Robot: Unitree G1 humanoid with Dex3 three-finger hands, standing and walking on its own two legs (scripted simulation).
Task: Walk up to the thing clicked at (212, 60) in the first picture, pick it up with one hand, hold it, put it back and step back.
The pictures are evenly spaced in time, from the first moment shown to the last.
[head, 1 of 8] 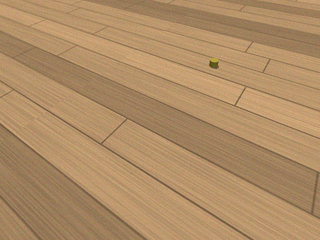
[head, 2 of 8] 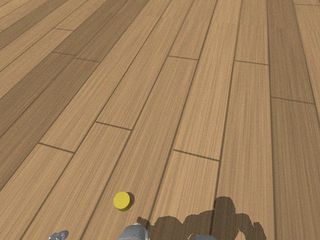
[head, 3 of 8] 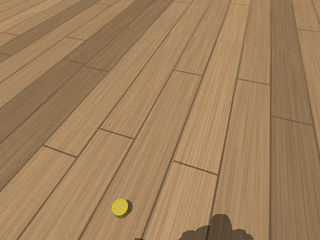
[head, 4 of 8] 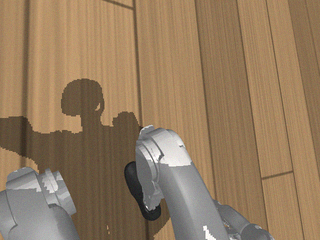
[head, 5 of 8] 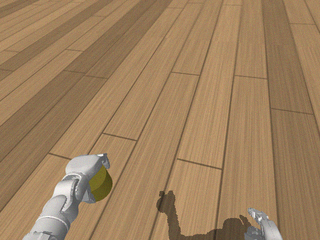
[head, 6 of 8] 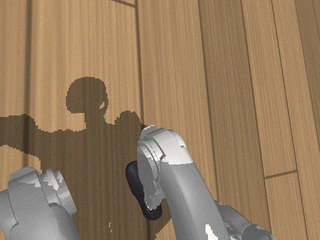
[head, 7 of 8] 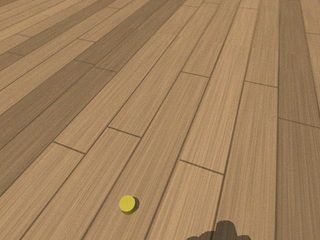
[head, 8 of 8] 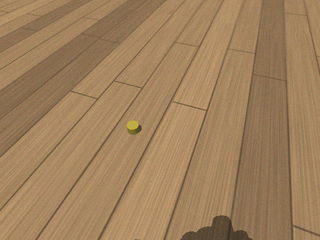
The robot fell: no
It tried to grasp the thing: yes
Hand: left
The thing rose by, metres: 0.69
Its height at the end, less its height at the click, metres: +0.00
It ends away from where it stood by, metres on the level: 0.01
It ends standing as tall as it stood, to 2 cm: yes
